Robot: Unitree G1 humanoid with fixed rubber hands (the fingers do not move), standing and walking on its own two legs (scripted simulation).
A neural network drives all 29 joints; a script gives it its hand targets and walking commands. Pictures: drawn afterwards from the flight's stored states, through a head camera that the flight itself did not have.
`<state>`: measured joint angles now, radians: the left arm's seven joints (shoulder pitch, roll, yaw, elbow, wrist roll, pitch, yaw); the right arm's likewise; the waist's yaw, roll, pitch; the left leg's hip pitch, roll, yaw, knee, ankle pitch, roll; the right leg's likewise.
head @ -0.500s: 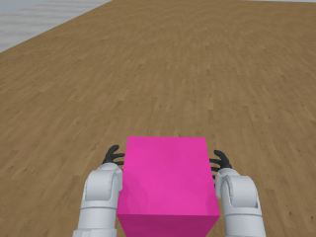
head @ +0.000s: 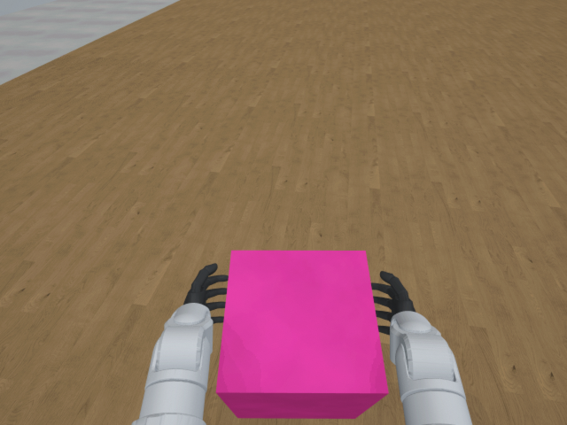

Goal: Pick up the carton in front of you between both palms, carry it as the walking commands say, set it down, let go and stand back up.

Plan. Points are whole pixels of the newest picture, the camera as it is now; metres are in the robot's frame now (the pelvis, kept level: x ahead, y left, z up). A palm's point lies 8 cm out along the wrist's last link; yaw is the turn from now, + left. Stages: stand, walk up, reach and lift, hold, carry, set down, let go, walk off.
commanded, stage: carry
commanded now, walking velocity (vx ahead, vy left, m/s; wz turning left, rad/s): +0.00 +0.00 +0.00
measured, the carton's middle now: (297, 340) +0.31 +0.00 -0.07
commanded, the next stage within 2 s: hold in 0.24 s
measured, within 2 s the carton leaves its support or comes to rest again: neither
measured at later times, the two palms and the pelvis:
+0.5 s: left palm (196, 325) +0.27 +0.15 +0.04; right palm (408, 335) +0.27 -0.15 +0.04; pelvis -0.02 +0.00 +0.01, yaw -2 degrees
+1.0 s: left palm (238, 346) +0.33 +0.11 -0.13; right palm (396, 358) +0.32 -0.18 -0.13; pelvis -0.06 +0.01 -0.06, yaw -7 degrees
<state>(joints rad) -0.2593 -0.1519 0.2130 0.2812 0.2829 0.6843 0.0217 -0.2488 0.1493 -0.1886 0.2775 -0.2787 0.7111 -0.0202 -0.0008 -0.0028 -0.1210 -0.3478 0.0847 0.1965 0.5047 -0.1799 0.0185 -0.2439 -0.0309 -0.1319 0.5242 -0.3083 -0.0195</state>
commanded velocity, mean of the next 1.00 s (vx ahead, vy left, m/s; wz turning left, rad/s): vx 0.00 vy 0.00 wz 0.00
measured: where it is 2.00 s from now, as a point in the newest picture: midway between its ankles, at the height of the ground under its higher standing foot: outside the picture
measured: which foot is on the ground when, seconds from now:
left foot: down 0.00-1.00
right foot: down 0.00-1.00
